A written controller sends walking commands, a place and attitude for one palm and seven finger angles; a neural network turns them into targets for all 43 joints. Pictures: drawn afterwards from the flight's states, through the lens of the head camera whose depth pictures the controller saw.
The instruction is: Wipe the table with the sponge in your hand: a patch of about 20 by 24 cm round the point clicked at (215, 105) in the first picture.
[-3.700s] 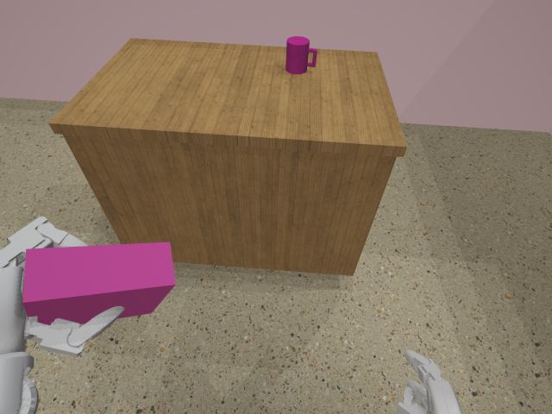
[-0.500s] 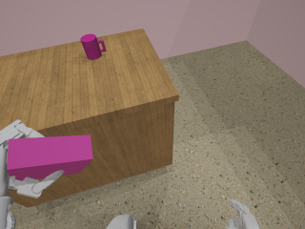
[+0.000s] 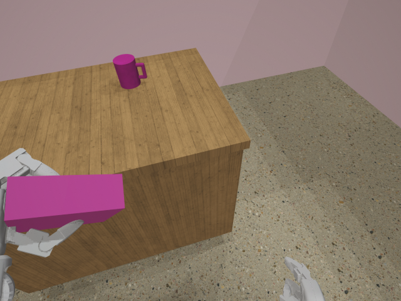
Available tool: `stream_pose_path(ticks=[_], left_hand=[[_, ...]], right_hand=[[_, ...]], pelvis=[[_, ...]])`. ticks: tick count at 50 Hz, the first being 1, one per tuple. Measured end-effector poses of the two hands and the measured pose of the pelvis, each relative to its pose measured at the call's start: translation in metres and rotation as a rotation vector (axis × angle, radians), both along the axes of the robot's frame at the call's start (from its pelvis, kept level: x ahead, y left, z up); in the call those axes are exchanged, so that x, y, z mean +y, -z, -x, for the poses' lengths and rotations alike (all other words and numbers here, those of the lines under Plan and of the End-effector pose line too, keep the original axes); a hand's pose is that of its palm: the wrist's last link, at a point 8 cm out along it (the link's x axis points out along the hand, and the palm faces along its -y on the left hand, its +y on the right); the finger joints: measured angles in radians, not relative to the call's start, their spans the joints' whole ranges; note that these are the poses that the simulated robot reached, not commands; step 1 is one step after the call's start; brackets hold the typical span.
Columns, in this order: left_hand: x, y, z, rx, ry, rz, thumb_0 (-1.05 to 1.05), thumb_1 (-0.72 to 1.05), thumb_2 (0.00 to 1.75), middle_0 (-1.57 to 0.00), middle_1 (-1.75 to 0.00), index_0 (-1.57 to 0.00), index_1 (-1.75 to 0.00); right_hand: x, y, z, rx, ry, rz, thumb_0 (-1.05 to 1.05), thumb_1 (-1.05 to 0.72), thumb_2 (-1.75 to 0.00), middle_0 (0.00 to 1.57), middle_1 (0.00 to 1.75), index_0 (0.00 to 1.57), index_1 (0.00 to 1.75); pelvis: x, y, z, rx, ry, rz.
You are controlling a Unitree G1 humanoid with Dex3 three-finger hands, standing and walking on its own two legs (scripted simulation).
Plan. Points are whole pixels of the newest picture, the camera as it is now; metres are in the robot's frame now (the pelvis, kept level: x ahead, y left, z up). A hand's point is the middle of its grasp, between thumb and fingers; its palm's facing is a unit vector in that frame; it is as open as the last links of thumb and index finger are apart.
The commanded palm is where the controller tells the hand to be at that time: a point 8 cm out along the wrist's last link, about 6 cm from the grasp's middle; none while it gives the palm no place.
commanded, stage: come to a stop and stand still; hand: left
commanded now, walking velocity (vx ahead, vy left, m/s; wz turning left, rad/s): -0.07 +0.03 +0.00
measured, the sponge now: (82, 202) +0.23 +0.19 +0.16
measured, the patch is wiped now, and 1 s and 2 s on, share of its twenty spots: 0.00 0.00 0.00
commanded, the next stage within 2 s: look again from close up in 1.00 s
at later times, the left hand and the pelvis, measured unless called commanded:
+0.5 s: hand (27, 198) +0.22 +0.26 +0.18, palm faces +0.38 -0.82 -0.44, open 9.5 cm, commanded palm +0.16 +0.30 +0.19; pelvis +0.00 +0.02 +0.01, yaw -1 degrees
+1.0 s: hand (24, 221) +0.19 +0.26 +0.16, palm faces +0.34 -0.85 -0.40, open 9.5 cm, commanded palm +0.14 +0.30 +0.19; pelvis -0.03 +0.03 +0.01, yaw -2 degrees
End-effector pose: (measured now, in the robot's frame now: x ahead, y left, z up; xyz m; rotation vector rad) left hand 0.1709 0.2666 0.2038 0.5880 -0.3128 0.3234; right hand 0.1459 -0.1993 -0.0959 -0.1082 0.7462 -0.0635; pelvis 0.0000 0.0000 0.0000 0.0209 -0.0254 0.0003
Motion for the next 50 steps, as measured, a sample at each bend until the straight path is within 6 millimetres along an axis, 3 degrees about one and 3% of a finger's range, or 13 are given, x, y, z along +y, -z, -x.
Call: stream_pose_path(ticks=[5,10,14,19,23,28,34,41,50], left_hand=[[0.006,0.006,-0.007,0.04,-0.049,0.05,0.0,-0.44,1.0,-0.81,-1.36,-0.81,-1.36],[0.014,0.012,-0.017,0.072,-0.046,0.075,0.0,-0.44,1.0,-0.81,-1.36,-0.81,-1.36],[0.02,0.013,-0.02,0.037,0.011,0.091,0.0,-0.44,1.0,-0.81,-1.36,-0.81,-1.36],[0.036,0.011,-0.02,0.009,0.031,0.074,0.0,-0.44,1.0,-0.81,-1.36,-0.81,-1.36],[0.037,0.007,-0.013,0.001,0.007,0.06,0.0,-0.44,1.0,-0.81,-1.36,-0.81,-1.36],[0.026,0.01,-0.001,0.032,-0.005,0.093,0.0,-0.44,1.0,-0.81,-1.36,-0.81,-1.36],[0.024,0.019,0.012,0.074,0.001,0.132,0.0,-0.44,1.01,-0.81,-1.36,-0.81,-1.36],[0.036,0.019,0.016,0.071,-0.021,0.13,0.0,-0.44,1.01,-0.81,-1.36,-0.81,-1.36],[0.033,0.023,0.016,0.086,-0.001,0.141,0.0,-0.44,1.01,-0.81,-1.36,-0.81,-1.36]], right_hand=[[-0.008,0.006,0.0,0.083,-0.017,0.016,0.01,-0.9,-0.9,0.21,0.3,0.21,0.3],[-0.021,-0.014,-0.005,0.071,0.012,0.09,0.02,-0.9,-0.9,0.21,0.3,0.2,0.3],[-0.027,-0.027,-0.013,0.017,0.042,0.166,0.02,-0.9,-0.9,0.2,0.3,0.2,0.3],[-0.017,-0.04,-0.016,-0.019,0.061,0.178,0.01,-0.91,-0.9,0.2,0.3,0.2,0.3],[-0.003,-0.039,-0.016,-0.051,0.024,0.13,0.01,-0.9,-0.9,0.2,0.3,0.2,0.3],[0.007,-0.028,-0.005,-0.031,-0.002,0.069,0.01,-0.9,-0.9,0.2,0.3,0.2,0.3],[0.004,-0.02,0.016,0.017,0.021,0.079,0.01,-0.9,-0.9,0.21,0.3,0.21,0.3],[-0.002,-0.024,0.037,0.039,0.046,0.119,0.01,-0.9,-0.9,0.2,0.3,0.2,0.3],[-0.006,-0.029,0.043,0.02,0.058,0.129,0.01,-0.9,-0.9,0.2,0.3,0.2,0.3]], pelvis=[[0.002,-0.008,-0.005,-0.004,0.0,-0.014],[0.008,-0.016,-0.006,0.003,0.006,-0.025],[0.022,-0.009,-0.008,0.003,0.01,0.015],[0.028,-0.009,-0.005,0.002,0.025,0.006],[0.025,-0.01,0.0,0.005,0.026,0.01],[0.02,-0.011,0.009,-0.001,0.022,0.035],[0.023,-0.011,0.017,-0.009,0.021,0.034],[0.027,-0.014,0.026,-0.011,0.03,0.032],[0.03,-0.015,0.031,-0.005,0.038,0.037]])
